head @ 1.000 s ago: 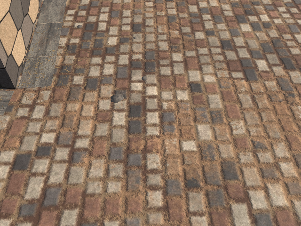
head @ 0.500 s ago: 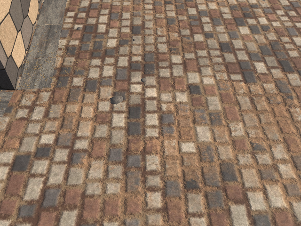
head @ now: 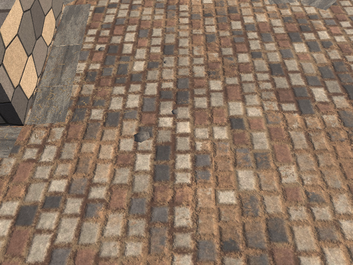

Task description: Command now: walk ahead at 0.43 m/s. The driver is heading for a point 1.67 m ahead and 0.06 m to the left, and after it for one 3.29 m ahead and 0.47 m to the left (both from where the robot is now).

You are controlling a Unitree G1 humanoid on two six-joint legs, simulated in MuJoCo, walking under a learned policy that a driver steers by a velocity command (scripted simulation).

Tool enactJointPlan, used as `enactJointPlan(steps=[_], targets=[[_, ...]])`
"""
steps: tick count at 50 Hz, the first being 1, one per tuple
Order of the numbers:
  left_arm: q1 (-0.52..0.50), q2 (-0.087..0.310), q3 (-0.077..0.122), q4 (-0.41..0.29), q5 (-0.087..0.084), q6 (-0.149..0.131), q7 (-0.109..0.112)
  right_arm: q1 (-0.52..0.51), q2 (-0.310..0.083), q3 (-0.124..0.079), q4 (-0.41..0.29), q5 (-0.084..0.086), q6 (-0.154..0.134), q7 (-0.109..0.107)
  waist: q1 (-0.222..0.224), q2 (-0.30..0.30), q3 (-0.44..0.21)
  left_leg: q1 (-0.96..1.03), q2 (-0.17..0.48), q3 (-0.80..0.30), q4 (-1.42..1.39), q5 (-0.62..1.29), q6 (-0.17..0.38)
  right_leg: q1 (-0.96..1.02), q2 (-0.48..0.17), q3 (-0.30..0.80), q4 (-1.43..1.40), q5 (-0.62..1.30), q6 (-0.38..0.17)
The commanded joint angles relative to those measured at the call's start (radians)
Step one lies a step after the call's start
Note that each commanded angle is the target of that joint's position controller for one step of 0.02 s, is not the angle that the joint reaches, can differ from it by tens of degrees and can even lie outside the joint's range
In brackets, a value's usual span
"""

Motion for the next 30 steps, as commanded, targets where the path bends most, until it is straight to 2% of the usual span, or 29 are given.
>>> enactJointPlan(steps=[1, 4, 7, 10, 12, 13, 14, 15, 16, 17, 18, 19, 20, 21, 23, 26, 28, 30], targets=[[0.038, 0.132, 0.012, -0.038, 0.005, -0.003, 0.016, -0.105, -0.032, -0.007, -0.072, -0.010, -0.004, 0.008, -0.004, -0.107, 0.118, -0.234, 0.040, -0.011, -0.131, 0.104, -0.027, 0.086, -0.237, 0.208, -0.205, 0.319, -0.123], [0.050, 0.159, 0.017, -0.051, 0.004, 0.004, 0.031, -0.244, 0.000, 0.010, -0.125, -0.006, -0.002, 0.016, 0.022, -0.104, 0.143, -0.158, 0.007, 0.025, -0.353, 0.214, -0.043, 0.025, -0.215, 0.142, -0.238, 0.333, -0.118], [0.096, 0.165, 0.025, -0.041, -0.006, 0.006, 0.035, -0.327, -0.008, 0.017, -0.158, 0.001, -0.002, 0.030, 0.037, -0.116, 0.171, -0.107, -0.015, 0.044, -0.463, 0.264, -0.033, 0.039, -0.232, 0.114, -0.257, 0.325, -0.123], [0.097, 0.169, 0.035, -0.036, -0.015, 0.015, 0.036, -0.361, -0.030, 0.016, -0.188, 0.004, -0.010, 0.046, 0.015, -0.119, 0.176, -0.093, -0.020, 0.031, -0.533, 0.234, 0.005, 0.137, -0.272, 0.096, -0.211, 0.431, -0.111], [0.066, 0.194, 0.047, -0.048, -0.012, 0.023, 0.037, -0.288, -0.074, -0.004, -0.181, 0.002, -0.015, 0.049, -0.043, -0.150, 0.103, 0.042, -0.063, 0.054, -0.544, 0.179, 0.038, 0.191, -0.285, 0.077, -0.098, 0.739, -0.090], [0.047, 0.203, 0.051, -0.054, -0.010, 0.031, 0.038, -0.178, -0.107, -0.023, -0.153, 0.001, -0.015, 0.045, -0.105, -0.171, 0.027, 0.187, -0.099, 0.077, -0.537, 0.158, 0.060, 0.192, -0.273, 0.058, 0.031, 0.922, -0.076], [0.031, 0.195, 0.047, -0.064, -0.005, 0.038, 0.037, 0.000, -0.149, -0.049, -0.099, 0.004, -0.010, 0.038, -0.187, -0.168, -0.074, 0.423, -0.111, 0.080, -0.544, 0.172, 0.088, 0.117, -0.231, 0.029, 0.234, 0.966, -0.047], [0.031, 0.163, 0.033, -0.090, 0.010, 0.037, 0.034, 0.184, -0.216, -0.069, -0.059, -0.009, -0.004, 0.026, -0.240, -0.068, -0.209, 0.752, 0.078, -0.146, -0.514, 0.116, 0.149, -0.139, -0.176, 0.010, 0.553, 0.648, -0.020], [0.164, -0.001, -0.008, -0.096, -0.002, 0.013, 0.019, 0.251, -0.258, -0.071, -0.036, -0.023, 0.000, 0.030, -0.143, 0.224, -0.379, 1.023, 0.323, -0.689, -0.687, -0.169, 0.316, -0.487, 0.037, 0.070, 0.919, -0.183, 0.038], [0.071, 0.088, 0.013, -0.097, -0.031, -0.019, 0.012, 0.216, -0.174, -0.046, -0.036, -0.016, -0.003, 0.032, -0.178, 0.160, -0.325, 0.971, 0.294, -0.776, -0.802, -0.239, 0.278, -0.594, 0.012, 0.209, 1.053, -0.261, 0.012], [-0.031, 0.142, 0.030, -0.139, -0.056, -0.035, 0.011, 0.115, -0.133, -0.034, -0.050, -0.011, -0.011, 0.030, -0.154, 0.131, -0.159, 0.829, 0.269, -0.611, -0.815, -0.164, 0.233, -0.675, -0.039, 0.176, 1.080, -0.194, -0.005], [-0.087, 0.156, 0.033, -0.153, -0.052, -0.043, 0.021, 0.024, -0.101, -0.022, -0.073, -0.015, -0.021, 0.032, -0.116, 0.018, -0.085, 0.657, 0.238, -0.478, -0.837, -0.030, 0.207, -0.631, -0.097, 0.156, 1.032, -0.092, -0.014], [-0.110, 0.157, 0.045, -0.156, -0.036, -0.038, 0.030, -0.026, -0.071, -0.014, -0.077, -0.029, -0.029, 0.037, -0.079, -0.016, -0.037, 0.514, 0.206, -0.380, -0.859, 0.073, 0.189, -0.573, -0.133, 0.143, 0.972, -0.032, -0.015], [-0.081, 0.141, 0.049, -0.153, -0.028, -0.023, 0.033, -0.045, -0.041, -0.004, -0.071, -0.041, -0.034, 0.040, -0.039, 0.001, -0.029, 0.430, 0.173, -0.311, -0.886, 0.109, 0.178, -0.504, -0.163, 0.152, 0.936, -0.002, -0.019], [-0.058, 0.098, 0.048, -0.156, -0.027, 0.004, 0.036, -0.022, -0.043, -0.001, -0.052, -0.036, -0.035, 0.038, -0.012, 0.028, -0.001, 0.347, 0.153, -0.247, -0.936, 0.112, 0.189, -0.468, -0.181, 0.144, 0.863, -0.001, -0.015], [-0.177, 0.116, 0.054, -0.207, -0.014, 0.018, 0.040, 0.036, -0.097, -0.010, -0.032, -0.034, -0.034, 0.013, -0.021, 0.014, 0.065, 0.318, 0.152, -0.195, -0.990, 0.125, 0.200, -0.569, -0.199, 0.126, 0.711, 0.102, 0.023], [-0.257, 0.120, 0.055, -0.235, -0.006, 0.017, 0.035, 0.078, -0.111, -0.012, -0.026, -0.033, -0.028, -0.002, -0.042, 0.005, 0.077, 0.355, 0.141, -0.163, -0.995, 0.162, 0.186, -0.622, -0.195, 0.117, 0.580, 0.225, 0.040], [-0.328, 0.108, 0.049, -0.254, -0.007, 0.011, 0.026, 0.112, -0.116, -0.012, -0.024, -0.027, -0.023, -0.008, -0.063, 0.009, 0.082, 0.373, 0.114, -0.110, -0.991, 0.203, 0.159, -0.602, -0.171, 0.093, 0.438, 0.334, 0.043]])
